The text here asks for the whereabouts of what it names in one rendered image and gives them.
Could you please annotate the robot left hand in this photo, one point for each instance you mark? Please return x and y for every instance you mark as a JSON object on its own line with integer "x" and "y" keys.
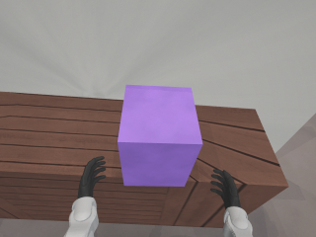
{"x": 88, "y": 180}

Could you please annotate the robot left forearm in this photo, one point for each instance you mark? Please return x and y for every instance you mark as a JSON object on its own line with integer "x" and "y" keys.
{"x": 83, "y": 219}

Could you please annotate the robot right forearm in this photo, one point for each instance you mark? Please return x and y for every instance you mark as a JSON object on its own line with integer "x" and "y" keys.
{"x": 236, "y": 223}

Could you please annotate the carton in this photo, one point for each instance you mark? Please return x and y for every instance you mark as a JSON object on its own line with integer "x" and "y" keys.
{"x": 159, "y": 138}

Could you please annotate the pedestal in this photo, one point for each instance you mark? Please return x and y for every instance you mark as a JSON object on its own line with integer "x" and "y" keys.
{"x": 46, "y": 141}

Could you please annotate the robot right hand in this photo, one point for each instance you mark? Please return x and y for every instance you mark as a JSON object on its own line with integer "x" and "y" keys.
{"x": 229, "y": 193}

